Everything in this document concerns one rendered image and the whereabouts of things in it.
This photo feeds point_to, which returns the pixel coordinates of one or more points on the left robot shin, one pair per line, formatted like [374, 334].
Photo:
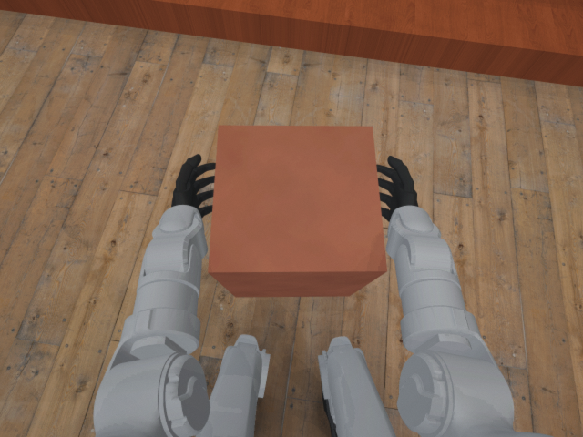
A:
[245, 339]

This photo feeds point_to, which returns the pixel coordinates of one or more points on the left robot upper arm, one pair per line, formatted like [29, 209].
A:
[162, 396]

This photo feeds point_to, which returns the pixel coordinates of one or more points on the right robot upper arm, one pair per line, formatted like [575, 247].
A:
[447, 395]

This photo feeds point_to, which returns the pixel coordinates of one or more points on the carton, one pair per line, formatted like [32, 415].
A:
[296, 211]

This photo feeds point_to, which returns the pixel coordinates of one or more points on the robot right hand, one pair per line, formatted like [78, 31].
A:
[401, 189]

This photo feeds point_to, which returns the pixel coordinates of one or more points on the robot left hand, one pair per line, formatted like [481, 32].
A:
[185, 192]

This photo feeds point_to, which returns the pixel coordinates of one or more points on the right robot forearm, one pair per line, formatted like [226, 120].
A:
[435, 317]

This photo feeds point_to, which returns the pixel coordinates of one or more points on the left robot forearm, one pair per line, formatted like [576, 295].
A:
[164, 318]

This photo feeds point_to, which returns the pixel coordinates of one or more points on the robot left thigh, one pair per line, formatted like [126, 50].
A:
[233, 402]

